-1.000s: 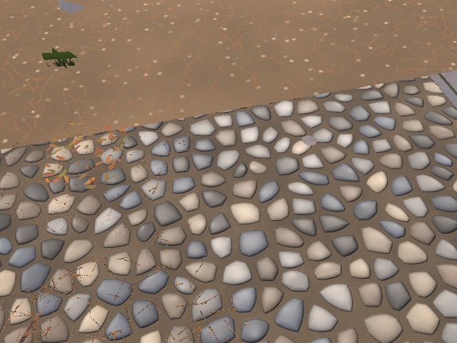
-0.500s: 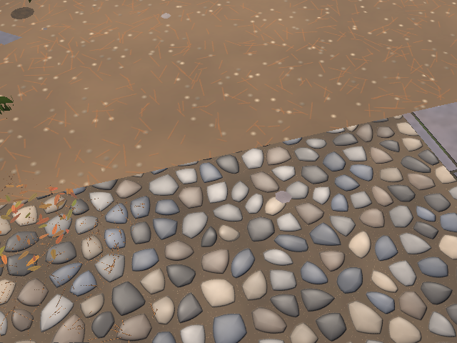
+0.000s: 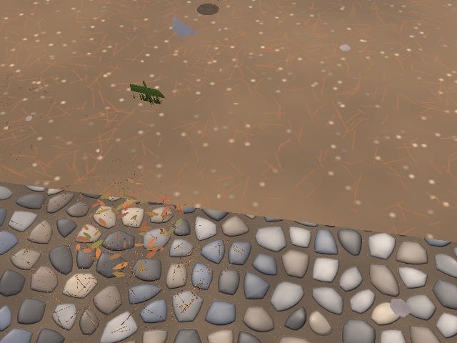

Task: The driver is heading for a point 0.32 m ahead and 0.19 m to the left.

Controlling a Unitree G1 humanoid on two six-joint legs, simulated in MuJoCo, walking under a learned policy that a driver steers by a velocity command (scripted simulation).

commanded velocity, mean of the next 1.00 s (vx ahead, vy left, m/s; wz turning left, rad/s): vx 0.22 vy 0.00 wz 0.26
